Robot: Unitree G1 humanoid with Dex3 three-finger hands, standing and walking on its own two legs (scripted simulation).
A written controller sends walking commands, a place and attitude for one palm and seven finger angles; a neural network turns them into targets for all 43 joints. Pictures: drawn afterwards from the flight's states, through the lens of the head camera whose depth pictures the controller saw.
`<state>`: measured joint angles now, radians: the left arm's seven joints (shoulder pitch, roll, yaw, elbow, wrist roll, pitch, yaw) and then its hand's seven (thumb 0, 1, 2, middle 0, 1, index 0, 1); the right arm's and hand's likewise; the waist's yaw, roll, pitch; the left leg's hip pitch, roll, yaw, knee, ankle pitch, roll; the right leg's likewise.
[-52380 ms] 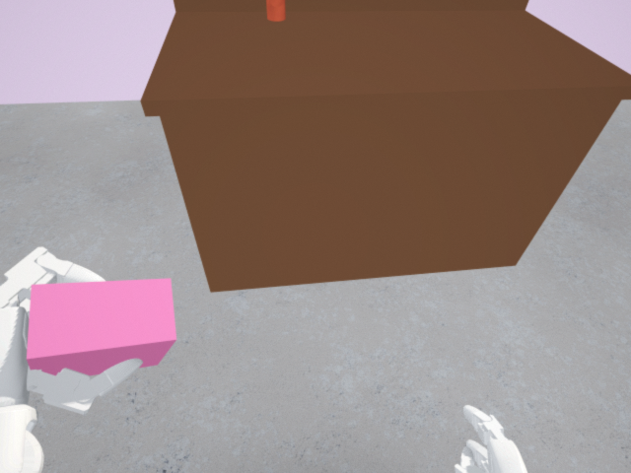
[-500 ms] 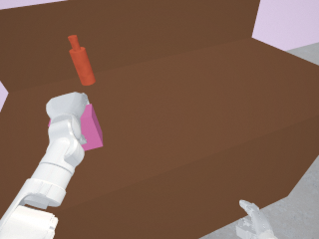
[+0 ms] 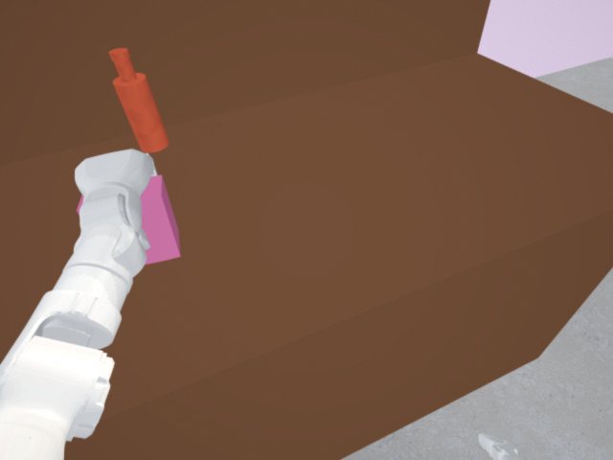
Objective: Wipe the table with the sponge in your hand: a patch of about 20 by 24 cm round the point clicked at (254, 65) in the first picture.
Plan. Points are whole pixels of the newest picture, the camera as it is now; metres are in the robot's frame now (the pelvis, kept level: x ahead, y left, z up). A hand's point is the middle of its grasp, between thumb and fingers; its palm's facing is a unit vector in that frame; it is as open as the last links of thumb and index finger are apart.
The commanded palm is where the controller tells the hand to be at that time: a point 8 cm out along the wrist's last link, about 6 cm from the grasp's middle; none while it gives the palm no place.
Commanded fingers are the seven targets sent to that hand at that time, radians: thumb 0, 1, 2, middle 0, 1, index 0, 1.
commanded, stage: wipe forward along the middle lane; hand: left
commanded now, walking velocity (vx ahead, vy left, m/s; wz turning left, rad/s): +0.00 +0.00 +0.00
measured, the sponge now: (138, 232) +0.40 +0.28 +0.11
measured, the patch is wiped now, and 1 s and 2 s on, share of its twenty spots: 0.95 0.95 0.95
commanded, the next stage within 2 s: slide back across to the first lane in 0.06 s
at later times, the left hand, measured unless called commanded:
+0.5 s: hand (109, 199) +0.42 +0.31 +0.15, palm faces +0.01 -0.04 -1.00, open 10.3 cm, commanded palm +0.38 +0.32 +0.21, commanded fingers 0.00 0.10 1.30 -1.20 -1.60 -1.20 -1.60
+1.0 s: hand (61, 218) +0.38 +0.36 +0.16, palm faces -0.03 -0.01 -1.00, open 10.3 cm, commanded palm +0.35 +0.34 +0.21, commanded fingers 0.00 0.10 1.30 -1.20 -1.60 -1.20 -1.60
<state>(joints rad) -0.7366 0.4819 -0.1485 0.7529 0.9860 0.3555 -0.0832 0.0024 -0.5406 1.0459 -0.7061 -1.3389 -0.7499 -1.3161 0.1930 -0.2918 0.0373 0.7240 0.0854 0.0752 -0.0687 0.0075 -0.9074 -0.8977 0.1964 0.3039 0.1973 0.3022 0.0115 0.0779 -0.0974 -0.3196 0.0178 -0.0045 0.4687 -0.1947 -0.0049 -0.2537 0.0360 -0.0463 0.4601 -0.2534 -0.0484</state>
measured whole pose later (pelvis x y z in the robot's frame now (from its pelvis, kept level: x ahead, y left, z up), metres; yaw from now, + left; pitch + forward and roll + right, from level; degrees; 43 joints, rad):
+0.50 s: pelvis +0.02 +0.02 +0.00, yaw -1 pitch +3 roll +0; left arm -0.66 0.53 -0.08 0.63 0.98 0.36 -0.08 0.00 -0.53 1.05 -0.69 -1.36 -0.73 -1.33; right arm 0.17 -0.30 0.03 0.69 0.08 0.10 -0.05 0.01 -0.91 -0.90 0.20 0.30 0.20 0.30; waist 0.01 0.07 -0.09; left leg -0.29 0.00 0.02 0.45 -0.22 0.02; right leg -0.22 0.02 -0.02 0.42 -0.26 -0.02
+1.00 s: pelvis +0.02 +0.03 +0.00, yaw +1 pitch +2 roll -1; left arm -0.57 0.59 -0.06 0.51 0.98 0.31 -0.17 0.00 -0.53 1.05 -0.70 -1.35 -0.74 -1.33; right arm 0.12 -0.27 0.06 0.66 0.07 0.07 -0.05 0.01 -0.91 -0.90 0.20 0.30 0.20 0.30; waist 0.06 0.08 -0.05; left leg -0.26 -0.02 -0.01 0.44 -0.21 0.03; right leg -0.17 0.00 -0.06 0.39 -0.25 -0.02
